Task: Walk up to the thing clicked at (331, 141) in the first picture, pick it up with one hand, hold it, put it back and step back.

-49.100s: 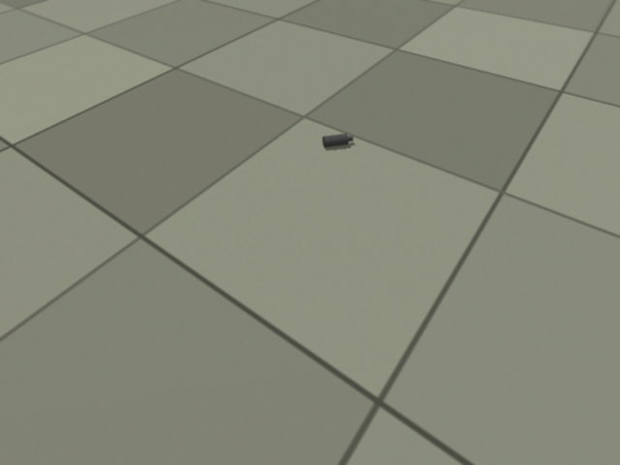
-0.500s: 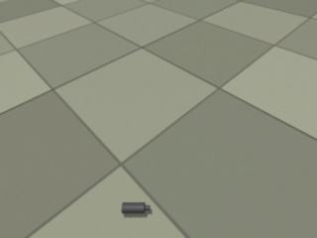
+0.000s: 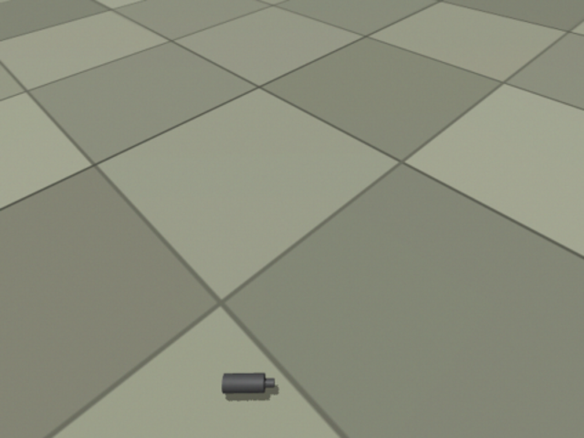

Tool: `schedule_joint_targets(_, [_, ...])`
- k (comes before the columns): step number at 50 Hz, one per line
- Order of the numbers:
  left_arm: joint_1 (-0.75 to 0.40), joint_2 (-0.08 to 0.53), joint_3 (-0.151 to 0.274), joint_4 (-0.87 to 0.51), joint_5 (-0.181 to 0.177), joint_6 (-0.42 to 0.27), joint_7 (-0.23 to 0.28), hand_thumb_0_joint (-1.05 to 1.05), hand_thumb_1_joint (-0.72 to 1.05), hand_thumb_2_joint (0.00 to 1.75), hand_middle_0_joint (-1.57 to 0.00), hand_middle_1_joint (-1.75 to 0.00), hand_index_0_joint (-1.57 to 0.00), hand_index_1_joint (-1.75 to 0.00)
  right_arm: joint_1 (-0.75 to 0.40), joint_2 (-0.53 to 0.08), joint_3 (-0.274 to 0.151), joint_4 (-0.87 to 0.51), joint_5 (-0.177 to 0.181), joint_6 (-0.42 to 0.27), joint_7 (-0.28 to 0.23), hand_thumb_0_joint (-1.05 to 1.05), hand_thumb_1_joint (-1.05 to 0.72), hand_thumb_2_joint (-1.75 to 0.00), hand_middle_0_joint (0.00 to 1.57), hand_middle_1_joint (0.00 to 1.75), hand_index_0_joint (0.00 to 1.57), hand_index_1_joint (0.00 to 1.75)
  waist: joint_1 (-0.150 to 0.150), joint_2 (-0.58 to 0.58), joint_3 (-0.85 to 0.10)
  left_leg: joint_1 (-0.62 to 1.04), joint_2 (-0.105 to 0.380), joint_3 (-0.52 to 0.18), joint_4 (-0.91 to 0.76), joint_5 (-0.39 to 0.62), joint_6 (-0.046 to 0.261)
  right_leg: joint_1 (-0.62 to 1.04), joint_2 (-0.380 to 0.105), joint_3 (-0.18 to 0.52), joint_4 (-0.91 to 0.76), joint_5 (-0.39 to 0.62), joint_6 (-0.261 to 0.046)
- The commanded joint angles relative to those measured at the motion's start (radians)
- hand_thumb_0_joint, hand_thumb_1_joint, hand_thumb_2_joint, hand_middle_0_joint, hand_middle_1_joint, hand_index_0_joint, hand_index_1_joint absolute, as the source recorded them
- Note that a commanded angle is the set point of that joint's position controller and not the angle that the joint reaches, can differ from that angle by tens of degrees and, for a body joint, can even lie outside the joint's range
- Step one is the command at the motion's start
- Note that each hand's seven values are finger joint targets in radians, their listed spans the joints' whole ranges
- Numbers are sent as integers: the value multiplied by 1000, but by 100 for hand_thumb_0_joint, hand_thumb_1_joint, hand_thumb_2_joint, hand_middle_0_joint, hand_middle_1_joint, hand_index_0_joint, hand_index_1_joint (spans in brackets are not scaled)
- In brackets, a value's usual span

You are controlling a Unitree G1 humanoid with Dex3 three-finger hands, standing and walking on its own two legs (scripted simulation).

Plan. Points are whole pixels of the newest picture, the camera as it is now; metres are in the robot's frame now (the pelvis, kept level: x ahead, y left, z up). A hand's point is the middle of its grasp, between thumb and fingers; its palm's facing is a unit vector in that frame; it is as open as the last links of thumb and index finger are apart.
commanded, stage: stand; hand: left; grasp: from above
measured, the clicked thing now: (248, 383) +0.43 +0.21 -0.75
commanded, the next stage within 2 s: step back in 0.18 s
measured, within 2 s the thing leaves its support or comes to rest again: neither
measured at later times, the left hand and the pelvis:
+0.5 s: hand out of the picture +0.09 +0.30 -0.18, palm faces -0.01 -0.92 -0.39, open 7.4 cm; pelvis -0.05 +0.03 -0.03, yaw +0 degrees
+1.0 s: hand out of the picture -0.05 +0.27 -0.16, palm faces -0.08 -0.91 -0.40, open 7.4 cm; pelvis -0.16 +0.02 -0.02, yaw -5 degrees
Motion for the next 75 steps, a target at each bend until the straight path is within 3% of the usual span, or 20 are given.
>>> schedule_joint_targets(1, [-32,206,35,-63,-1,-20,10,0,90,90,-20,-30,-20,-30,-30,-214,-40,-56,-1,-27,-16,0,-90,-90,20,30,20,30,-2,13,-91,20,113,-64,-34,224,33,19,-103,81,-38,194,-34])
schedule_joint_targets(8, [-37,211,33,-65,-1,-21,12,0,90,90,-20,-30,-20,-30,-29,-205,-38,-59,0,-24,-14,0,-90,-90,20,30,20,30,-7,-12,-82,15,112,-65,-34,231,30,14,-101,77,-35,207,-33])
schedule_joint_targets(12, [-18,289,88,-137,-23,-3,22,0,90,90,-20,-30,-20,-30,-31,-242,-62,-121,24,11,-6,0,-90,-90,20,30,20,30,-16,-38,-94,-68,62,-34,197,350,62,-21,-122,112,93,456,-100])
schedule_joint_targets(18, [-131,329,103,-262,12,18,24,0,90,90,-20,-30,-20,-30,59,-219,-85,-184,10,50,10,0,-90,-90,20,30,20,30,-45,-212,-104,-113,-36,-40,540,-321,73,-208,-317,245,96,401,-264])
schedule_joint_targets(21, [-167,297,88,-295,7,31,24,0,90,90,-20,-30,-20,-30,113,-228,-93,-187,7,37,13,0,-90,-90,20,30,20,30,-67,-140,-72,-106,3,-24,270,40,71,-214,-189,141,261,290,-153])
schedule_joint_targets(22, [-146,253,81,-305,-3,42,24,0,90,90,-20,-30,-20,-30,97,-279,-105,-199,-8,28,8,0,-90,-90,20,30,20,30,-59,62,-57,-132,125,-185,107,334,96,-233,-46,70,437,128,-90])
schedule_joint_targets(23, [-112,204,75,-311,-11,52,29,0,90,90,-20,-30,-20,-30,87,-342,-117,-209,-22,17,6,0,-90,-90,20,30,20,30,-39,221,-44,-38,255,-379,36,568,157,-392,126,84,586,-348,-58])
schedule_joint_targets(24, [-72,220,78,-307,-4,59,39,0,90,90,-20,-30,-20,-30,92,-375,-125,-221,-19,11,1,0,-90,-90,20,30,20,30,-36,152,-88,-45,313,-386,84,691,224,-371,135,188,720,-469,-57])
schedule_joint_targets(28, [-2,250,80,-278,-10,60,44,0,90,90,-20,-30,-20,-30,-47,-306,-110,-293,-22,7,-28,0,-90,-90,20,30,20,30,14,147,-106,-34,252,-253,137,561,252,-425,128,237,923,-347,-42])
schedule_joint_targets(38, [13,236,106,-344,4,43,15,0,90,90,-20,-30,-20,-30,74,-303,-112,-334,-12,8,-34,0,-90,-90,20,30,20,30,-45,129,-140,78,246,-212,185,467,267,-325,64,113,524,-316,-2])
schedule_joint_targets(42, [175,220,113,-283,15,32,8,0,90,90,-20,-30,-20,-30,-14,-310,-107,-354,1,25,-24,0,-90,-90,20,30,20,30,34,128,-173,-118,206,-158,250,278,174,-61,51,50,148,-41,-58])
schedule_joint_targets(43, [171,257,123,-294,27,26,10,0,90,90,-20,-30,-20,-30,0,-275,-95,-351,8,29,-23,0,-90,-90,20,30,20,30,24,41,-150,-260,150,-136,301,127,112,5,-29,184,98,2,-86])
schedule_joint_targets(45, [65,424,155,-360,26,22,7,0,90,90,-20,-30,-20,-30,-49,-241,-96,-360,10,37,-37,0,-90,-90,20,30,20,30,58,-303,-38,-365,-114,-67,746,-457,16,-241,-393,627,-21,168,-357])
schedule_joint_targets(49, [-72,286,128,-410,15,19,21,0,90,90,-20,-30,-20,-30,81,-245,-85,-299,25,32,-37,0,-90,-90,20,30,20,30,-36,-157,1,-358,-150,-142,899,-292,9,-215,-180,269,82,352,-221])
schedule_joint_targets(56, [57,275,118,-430,23,30,30,0,90,90,-20,-30,-20,-30,63,-229,-80,-341,7,23,-32,0,-90,-90,20,30,20,30,44,-180,-100,-329,-54,-53,471,-342,6,62,-214,276,189,475,-243])
schedule_joint_targets(60, [22,279,105,-451,4,50,15,0,90,90,-20,-30,-20,-30,158,-232,-99,-299,-11,8,-23,0,-90,-90,20,30,20,30,-14,-132,-123,-87,-32,-2,82,10,39,-98,-157,234,284,316,-149])
schedule_joint_targets(62, [13,228,95,-470,-2,49,16,0,90,90,-20,-30,-20,-30,83,-394,-133,-337,-26,7,-10,0,-90,-90,20,30,20,30,-15,227,-91,-58,313,-435,10,203,213,-371,104,64,504,-251,-40])
schedule_joint_targets(63, [-62,263,121,-465,13,48,29,0,90,90,-20,-30,-20,-30,78,-420,-139,-346,-24,6,-9,0,-90,-90,20,30,20,30,-75,227,-60,-198,405,-525,-6,295,328,-327,118,158,739,-466,-26])
schedule_joint_targets(67, [61,252,123,-400,-7,53,25,0,90,90,-20,-30,-20,-30,-26,-298,-103,-364,-17,-1,-28,0,-90,-90,20,30,20,30,29,115,-49,-122,253,-225,96,396,249,-405,139,216,963,-315,-37])
schedule_joint_targets(75, [104,219,112,-376,5,35,8,0,90,90,-20,-30,-20,-30,21,-314,-114,-385,-18,20,-27,0,-90,-90,20,30,20,30,-16,202,-102,-37,224,-192,180,297,238,-245,58,67,374,-265,-9])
